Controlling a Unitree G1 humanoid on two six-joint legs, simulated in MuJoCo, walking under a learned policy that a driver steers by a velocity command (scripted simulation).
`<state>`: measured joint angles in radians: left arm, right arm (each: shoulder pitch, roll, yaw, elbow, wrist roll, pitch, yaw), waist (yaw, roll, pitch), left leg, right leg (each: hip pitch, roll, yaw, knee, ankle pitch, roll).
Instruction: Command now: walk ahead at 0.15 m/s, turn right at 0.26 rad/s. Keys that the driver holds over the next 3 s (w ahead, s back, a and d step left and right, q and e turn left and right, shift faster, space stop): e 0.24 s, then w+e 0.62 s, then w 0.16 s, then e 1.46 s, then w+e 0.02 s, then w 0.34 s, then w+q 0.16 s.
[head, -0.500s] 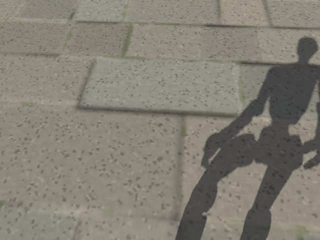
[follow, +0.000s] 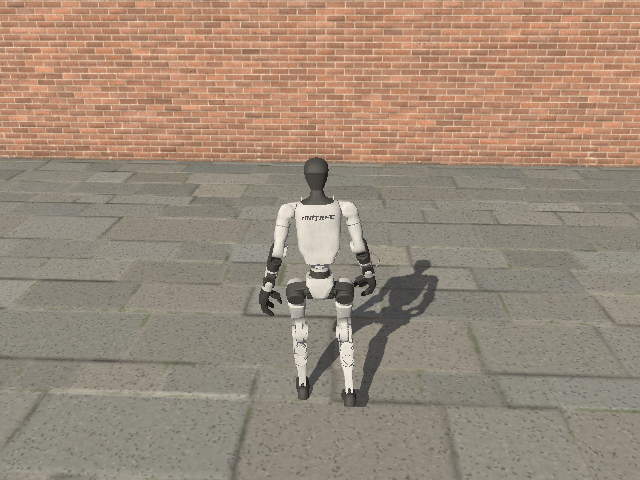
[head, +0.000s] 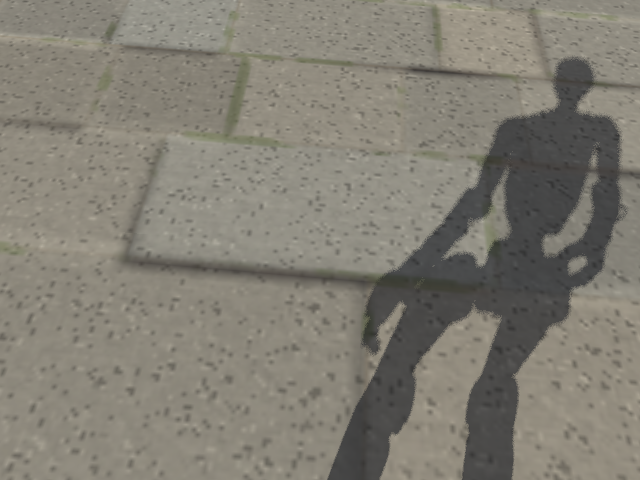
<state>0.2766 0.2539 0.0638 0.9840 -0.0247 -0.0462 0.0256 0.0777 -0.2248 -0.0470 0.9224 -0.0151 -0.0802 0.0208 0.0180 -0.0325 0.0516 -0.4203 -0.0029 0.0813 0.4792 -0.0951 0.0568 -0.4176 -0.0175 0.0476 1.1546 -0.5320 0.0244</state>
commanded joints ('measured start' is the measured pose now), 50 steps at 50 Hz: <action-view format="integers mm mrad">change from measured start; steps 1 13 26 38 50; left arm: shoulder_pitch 108 -87 42 149 43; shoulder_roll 60 69 134 172 81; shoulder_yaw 28 46 55 70 34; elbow -33 -179 -186 -175 -272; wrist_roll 9 8 1 -3 -5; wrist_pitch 44 77 -25 -18 -21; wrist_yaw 24 0 -7 10 -8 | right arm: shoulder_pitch -10 20 -135 -263 82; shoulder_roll -114 -207 -183 -145 -130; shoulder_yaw -22 -58 -65 -38 -41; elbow -34 -36 -101 -168 -55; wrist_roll -22 11 14 38 3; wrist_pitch -5 61 -27 -46 -37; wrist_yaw -12 -82 -10 18 3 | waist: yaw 25 -25 -6 40 -20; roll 141 129 -76 -111 139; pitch -147 -118 -44 8 -54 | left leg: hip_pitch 95 232 -418 -124 269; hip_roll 278 335 88 6 253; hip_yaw -187 -48 -124 -115 -345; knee -228 -284 460 7 -316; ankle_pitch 284 -59 -140 83 -144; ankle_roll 185 170 -52 -67 148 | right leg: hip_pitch -3 -58 433 337 -229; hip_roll -70 -76 -234 -188 -110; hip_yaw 10 -82 321 268 77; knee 3 -341 -966 -899 7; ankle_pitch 89 211 308 441 201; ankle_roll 6 4 -255 -201 -77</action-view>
